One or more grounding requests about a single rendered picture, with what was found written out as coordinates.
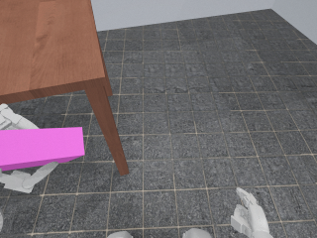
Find sponge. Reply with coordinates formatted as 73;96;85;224
0;127;85;172

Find robot right hand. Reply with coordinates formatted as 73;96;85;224
231;187;270;238

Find right robot thigh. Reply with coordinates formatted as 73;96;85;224
182;228;212;238

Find table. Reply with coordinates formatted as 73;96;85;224
0;0;129;176

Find robot left hand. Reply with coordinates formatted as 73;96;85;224
0;103;59;193

